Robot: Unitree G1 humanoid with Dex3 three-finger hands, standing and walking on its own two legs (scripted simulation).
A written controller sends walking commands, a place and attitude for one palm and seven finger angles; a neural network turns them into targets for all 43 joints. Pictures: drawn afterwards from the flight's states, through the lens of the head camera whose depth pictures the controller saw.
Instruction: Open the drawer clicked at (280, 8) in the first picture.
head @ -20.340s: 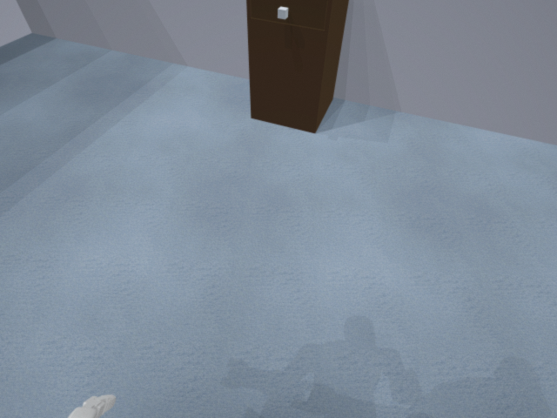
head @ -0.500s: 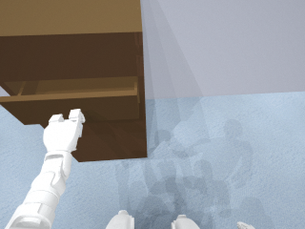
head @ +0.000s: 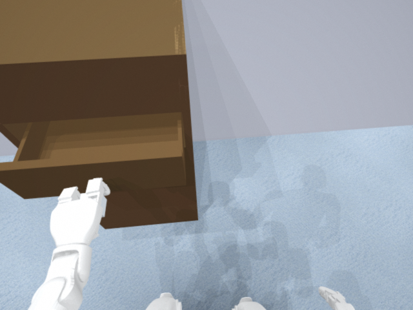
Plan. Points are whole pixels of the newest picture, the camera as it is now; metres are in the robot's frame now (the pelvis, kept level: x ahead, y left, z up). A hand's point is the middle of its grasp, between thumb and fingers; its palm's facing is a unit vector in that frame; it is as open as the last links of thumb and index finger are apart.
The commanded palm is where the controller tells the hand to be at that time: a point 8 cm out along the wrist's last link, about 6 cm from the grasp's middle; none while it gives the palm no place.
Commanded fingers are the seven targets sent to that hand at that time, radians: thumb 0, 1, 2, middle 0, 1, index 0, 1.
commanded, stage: pull the drawer open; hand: left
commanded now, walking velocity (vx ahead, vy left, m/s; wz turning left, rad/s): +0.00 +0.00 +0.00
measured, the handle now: (94, 196) +0.35 +0.25 -0.03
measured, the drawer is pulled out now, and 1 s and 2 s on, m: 0.12 0.30 0.30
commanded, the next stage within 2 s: open the thumb to release the handle in 0.96 s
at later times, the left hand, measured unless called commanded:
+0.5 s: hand (81, 292) +0.17 +0.23 -0.05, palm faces -0.07 -0.12 -0.99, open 7.7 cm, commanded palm +0.13 +0.24 +0.01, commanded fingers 0.00 0.90 0.90 -0.40 -1.35 -0.40 -1.35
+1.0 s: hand out of the picture +0.11 +0.23 -0.04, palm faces -0.11 -0.09 -0.99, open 7.9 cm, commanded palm +0.06 +0.23 +0.01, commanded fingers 0.00 0.90 0.90 -0.40 -1.35 -0.40 -1.35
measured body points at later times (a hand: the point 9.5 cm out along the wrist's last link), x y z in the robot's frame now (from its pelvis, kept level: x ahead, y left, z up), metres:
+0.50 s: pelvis +0.02 -0.01 -0.01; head +0.08 -0.01 +0.43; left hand +0.17 +0.24 +0.01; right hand +0.25 -0.21 -0.10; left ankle +0.01 +0.12 -0.68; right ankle -0.01 -0.12 -0.68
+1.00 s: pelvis -0.02 -0.03 -0.04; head +0.05 -0.05 +0.41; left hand +0.11 +0.23 +0.01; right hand +0.20 -0.24 -0.14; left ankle +0.01 +0.12 -0.68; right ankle -0.01 -0.12 -0.68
